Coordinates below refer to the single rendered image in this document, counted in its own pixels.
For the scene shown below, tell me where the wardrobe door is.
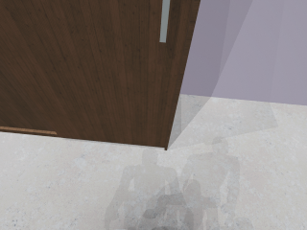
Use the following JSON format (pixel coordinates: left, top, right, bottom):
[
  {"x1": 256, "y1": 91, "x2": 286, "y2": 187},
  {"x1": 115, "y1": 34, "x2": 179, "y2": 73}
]
[
  {"x1": 0, "y1": 0, "x2": 193, "y2": 148},
  {"x1": 0, "y1": 58, "x2": 54, "y2": 131}
]

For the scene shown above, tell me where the handle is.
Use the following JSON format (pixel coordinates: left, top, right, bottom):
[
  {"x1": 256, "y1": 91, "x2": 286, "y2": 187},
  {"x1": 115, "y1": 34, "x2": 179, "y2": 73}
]
[{"x1": 159, "y1": 0, "x2": 171, "y2": 43}]

